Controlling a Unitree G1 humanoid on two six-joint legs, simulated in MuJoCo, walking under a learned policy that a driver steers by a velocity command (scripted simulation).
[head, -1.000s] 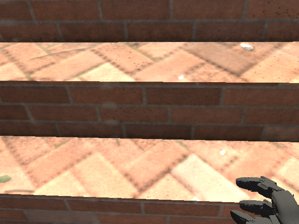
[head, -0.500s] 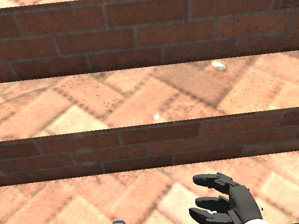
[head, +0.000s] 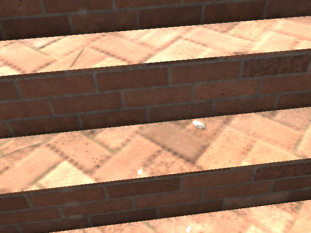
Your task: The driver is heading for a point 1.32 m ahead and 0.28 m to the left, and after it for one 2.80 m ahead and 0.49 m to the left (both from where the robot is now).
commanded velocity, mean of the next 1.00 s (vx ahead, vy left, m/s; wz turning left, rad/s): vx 0.50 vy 0.00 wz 0.34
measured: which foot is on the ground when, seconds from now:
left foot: down 0.00-0.04, up 0.06-0.34, down 0.36-0.86, up 0.88-1.00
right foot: up 0.00-0.08, down 0.10-0.44, up 0.46-0.84, down 0.86-1.00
